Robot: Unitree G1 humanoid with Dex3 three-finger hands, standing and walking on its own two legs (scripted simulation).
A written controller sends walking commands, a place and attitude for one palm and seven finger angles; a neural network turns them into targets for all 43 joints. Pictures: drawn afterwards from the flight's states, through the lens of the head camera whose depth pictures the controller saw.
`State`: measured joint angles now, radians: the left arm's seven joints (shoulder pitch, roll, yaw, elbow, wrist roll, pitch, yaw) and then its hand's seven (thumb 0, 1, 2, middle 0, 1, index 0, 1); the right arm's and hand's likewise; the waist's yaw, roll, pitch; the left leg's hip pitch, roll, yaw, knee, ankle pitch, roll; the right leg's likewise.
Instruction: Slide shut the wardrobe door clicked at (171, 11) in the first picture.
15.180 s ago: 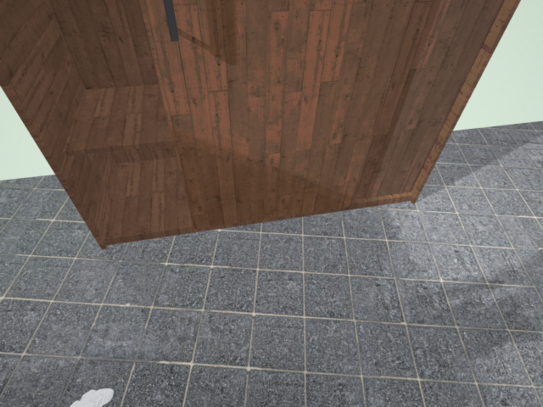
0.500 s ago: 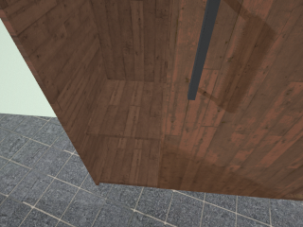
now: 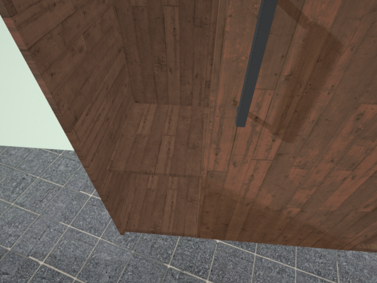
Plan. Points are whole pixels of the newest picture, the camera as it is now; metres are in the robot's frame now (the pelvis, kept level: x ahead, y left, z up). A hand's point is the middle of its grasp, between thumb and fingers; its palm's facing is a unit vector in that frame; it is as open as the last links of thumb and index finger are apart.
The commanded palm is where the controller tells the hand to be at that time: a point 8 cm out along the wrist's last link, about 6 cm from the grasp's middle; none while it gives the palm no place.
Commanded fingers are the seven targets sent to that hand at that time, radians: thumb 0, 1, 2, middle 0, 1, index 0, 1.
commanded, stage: look again from close up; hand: right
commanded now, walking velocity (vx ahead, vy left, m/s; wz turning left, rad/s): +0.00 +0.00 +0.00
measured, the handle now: (251, 66) +0.45 -0.09 +0.26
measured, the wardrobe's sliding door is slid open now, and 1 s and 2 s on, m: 0.39 0.39 0.39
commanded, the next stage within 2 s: none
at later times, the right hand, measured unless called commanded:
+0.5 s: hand out of the picture -0.04 -0.13 -0.18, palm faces +0.04 +0.99 -0.14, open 7.4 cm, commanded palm none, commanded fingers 0.00 -0.90 -0.90 0.20 0.30 0.20 0.30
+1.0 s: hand out of the picture -0.04 -0.12 -0.18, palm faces +0.04 +0.99 -0.15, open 7.4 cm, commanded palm none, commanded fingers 0.00 -0.90 -0.90 0.20 0.30 0.20 0.30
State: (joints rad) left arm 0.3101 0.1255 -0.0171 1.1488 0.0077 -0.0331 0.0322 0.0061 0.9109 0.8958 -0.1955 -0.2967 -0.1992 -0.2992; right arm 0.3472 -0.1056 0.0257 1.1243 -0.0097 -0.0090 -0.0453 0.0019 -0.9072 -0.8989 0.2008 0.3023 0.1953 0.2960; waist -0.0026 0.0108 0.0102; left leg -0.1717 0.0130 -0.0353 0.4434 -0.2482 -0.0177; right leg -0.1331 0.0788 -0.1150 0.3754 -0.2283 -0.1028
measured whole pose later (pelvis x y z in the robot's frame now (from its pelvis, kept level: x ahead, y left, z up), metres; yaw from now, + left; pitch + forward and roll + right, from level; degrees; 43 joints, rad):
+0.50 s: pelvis +0.00 +0.01 +0.00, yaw +0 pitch -1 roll +0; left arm 0.32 0.12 -0.02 1.16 0.01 -0.03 0.03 0.01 0.91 0.90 -0.20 -0.30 -0.20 -0.30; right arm 0.36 -0.10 0.03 1.13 -0.01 -0.02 -0.05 0.00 -0.91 -0.90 0.20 0.30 0.19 0.30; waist 0.00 0.01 0.01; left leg -0.18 0.00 -0.03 0.44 -0.24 0.00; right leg -0.14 0.07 -0.11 0.37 -0.22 -0.09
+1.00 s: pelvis +0.00 +0.02 +0.00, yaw +0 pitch -1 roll -1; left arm 0.33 0.11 -0.02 1.15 0.01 -0.03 0.03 0.01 0.91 0.90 -0.20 -0.30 -0.20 -0.30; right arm 0.36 -0.10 0.03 1.13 -0.01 -0.02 -0.04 0.00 -0.91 -0.90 0.20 0.30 0.19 0.30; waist 0.00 0.01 0.01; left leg -0.18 -0.01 -0.02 0.44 -0.24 0.01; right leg -0.15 0.05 -0.11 0.38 -0.22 -0.07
